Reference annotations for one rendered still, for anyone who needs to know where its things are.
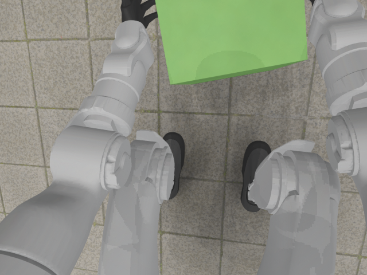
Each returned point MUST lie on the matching left robot hand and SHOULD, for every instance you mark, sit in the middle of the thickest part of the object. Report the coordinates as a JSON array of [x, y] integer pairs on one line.
[[134, 10]]

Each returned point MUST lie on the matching robot right upper arm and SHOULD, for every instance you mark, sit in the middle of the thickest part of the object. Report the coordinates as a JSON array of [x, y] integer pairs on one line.
[[346, 146]]

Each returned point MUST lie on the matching robot left upper arm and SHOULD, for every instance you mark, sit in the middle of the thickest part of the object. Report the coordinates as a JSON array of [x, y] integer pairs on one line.
[[46, 234]]

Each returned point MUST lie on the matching carton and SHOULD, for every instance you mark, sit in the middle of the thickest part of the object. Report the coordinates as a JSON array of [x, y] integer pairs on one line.
[[207, 40]]

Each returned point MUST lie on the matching right robot foot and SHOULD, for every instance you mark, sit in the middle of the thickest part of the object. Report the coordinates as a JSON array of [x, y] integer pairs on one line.
[[255, 153]]

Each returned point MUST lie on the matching left robot forearm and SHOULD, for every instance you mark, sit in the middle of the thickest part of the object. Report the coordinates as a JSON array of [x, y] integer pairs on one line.
[[117, 91]]

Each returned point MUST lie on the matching left robot foot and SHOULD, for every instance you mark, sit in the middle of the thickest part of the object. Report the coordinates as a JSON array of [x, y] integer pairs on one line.
[[177, 146]]

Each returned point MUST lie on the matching robot foot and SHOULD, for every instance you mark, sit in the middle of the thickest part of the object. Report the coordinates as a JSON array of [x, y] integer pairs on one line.
[[255, 153], [177, 146]]

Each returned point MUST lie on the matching right robot forearm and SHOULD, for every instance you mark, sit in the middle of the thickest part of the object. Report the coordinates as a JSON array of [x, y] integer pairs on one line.
[[338, 31]]

